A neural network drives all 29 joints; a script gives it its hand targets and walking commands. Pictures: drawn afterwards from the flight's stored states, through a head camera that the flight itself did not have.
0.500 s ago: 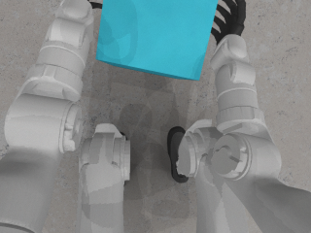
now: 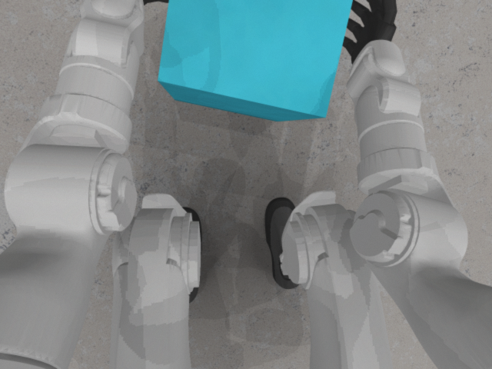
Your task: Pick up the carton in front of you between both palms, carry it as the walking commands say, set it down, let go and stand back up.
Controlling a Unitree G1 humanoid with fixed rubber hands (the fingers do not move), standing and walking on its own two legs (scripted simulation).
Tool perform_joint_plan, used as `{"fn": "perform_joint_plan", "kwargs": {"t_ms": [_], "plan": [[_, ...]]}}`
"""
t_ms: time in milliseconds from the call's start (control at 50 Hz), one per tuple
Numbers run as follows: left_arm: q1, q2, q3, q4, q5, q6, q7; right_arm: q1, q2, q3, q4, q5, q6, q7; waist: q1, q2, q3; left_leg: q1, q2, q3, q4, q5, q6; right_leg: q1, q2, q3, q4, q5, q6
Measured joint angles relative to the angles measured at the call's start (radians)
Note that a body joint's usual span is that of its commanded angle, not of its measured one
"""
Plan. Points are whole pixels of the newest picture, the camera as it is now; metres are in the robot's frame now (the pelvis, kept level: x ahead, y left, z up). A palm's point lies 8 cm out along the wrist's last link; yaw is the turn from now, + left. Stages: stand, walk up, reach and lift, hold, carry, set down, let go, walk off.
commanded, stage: set down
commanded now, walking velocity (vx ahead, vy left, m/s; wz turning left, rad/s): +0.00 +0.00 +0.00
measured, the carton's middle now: (246, 42) +0.54 +0.01 -0.25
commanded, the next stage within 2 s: let go in 1.78 s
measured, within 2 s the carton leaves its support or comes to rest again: neither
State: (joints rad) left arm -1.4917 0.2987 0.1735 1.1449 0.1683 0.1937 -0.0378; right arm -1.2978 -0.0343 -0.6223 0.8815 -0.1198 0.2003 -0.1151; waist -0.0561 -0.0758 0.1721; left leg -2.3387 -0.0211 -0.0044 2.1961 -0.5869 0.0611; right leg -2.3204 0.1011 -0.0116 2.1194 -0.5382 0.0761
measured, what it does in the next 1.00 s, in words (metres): stands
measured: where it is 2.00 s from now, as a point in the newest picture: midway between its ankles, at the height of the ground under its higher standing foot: (235, 264)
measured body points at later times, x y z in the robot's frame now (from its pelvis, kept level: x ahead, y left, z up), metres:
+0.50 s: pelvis +0.00 +0.00 +0.00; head +0.35 +0.07 +0.26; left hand +0.56 +0.17 -0.18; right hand +0.53 -0.14 -0.16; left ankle +0.10 +0.10 -0.34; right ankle +0.12 -0.12 -0.34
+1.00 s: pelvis -0.01 -0.01 +0.03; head +0.34 +0.04 +0.32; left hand +0.56 +0.22 -0.11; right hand +0.51 -0.15 -0.11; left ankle +0.09 +0.10 -0.34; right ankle +0.12 -0.12 -0.34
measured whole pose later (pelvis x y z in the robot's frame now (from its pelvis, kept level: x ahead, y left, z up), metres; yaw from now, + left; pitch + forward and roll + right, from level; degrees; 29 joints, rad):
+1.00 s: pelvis -0.01 -0.01 +0.03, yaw +1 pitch +37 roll -4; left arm -1.41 0.53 0.00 1.09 -0.14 0.13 -0.04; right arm -1.14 -0.08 -0.25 0.77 0.19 0.12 -0.25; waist -0.08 -0.04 0.23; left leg -2.18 -0.03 -0.02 2.12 -0.59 0.03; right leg -2.17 0.09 -0.02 2.05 -0.54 0.05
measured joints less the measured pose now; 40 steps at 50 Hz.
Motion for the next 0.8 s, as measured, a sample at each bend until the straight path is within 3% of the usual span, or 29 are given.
{"fn": "perform_joint_plan", "kwargs": {"t_ms": [280,480,540,620,720,800], "plan": [[0.007,-0.006,0.057,-0.020,0.043,-0.021,-0.033,0.001,-0.025,0.009,0.023,0.015,-0.028,0.043,0.004,-0.011,0.023,0.011,0.004,-0.003,0.019,-0.016,0.000,0.009,0.005,-0.004,0.016,-0.011,0.000],[-0.016,0.031,0.017,0.019,0.018,-0.057,-0.043,-0.026,-0.040,0.027,0.074,0.026,-0.073,0.049,-0.001,-0.014,0.073,0.032,0.003,-0.005,0.028,-0.010,-0.001,0.032,0.005,-0.005,0.023,-0.007,0.005],[0.009,0.074,-0.043,0.063,-0.040,-0.082,-0.010,-0.025,-0.064,0.117,0.151,0.083,-0.104,0.025,-0.008,-0.013,0.102,0.042,0.001,-0.009,0.031,-0.010,-0.004,0.045,0.004,-0.009,0.025,-0.007,0.006],[0.071,0.162,-0.135,0.067,-0.180,-0.128,0.038,-0.007,-0.113,0.245,0.224,0.221,-0.154,-0.016,-0.015,-0.017,0.149,0.060,-0.001,-0.013,0.039,-0.013,-0.008,0.063,0.002,-0.014,0.032,-0.010,0.001],[0.074,0.239,-0.252,0.021,-0.329,-0.145,0.035,0.024,-0.162,0.348,0.197,0.355,-0.181,-0.037,-0.008,-0.014,0.183,0.075,-0.002,-0.012,0.048,-0.011,-0.013,0.075,-0.002,-0.016,0.046,-0.008,-0.008],[0.031,0.258,-0.280,0.020,-0.372,-0.131,0.023,0.037,-0.157,0.387,0.138,0.388,-0.168,-0.061,-0.011,0.000,0.169,0.071,-0.007,-0.017,0.043,-0.001,-0.019,0.072,-0.007,-0.020,0.043,-0.002,-0.013]]}}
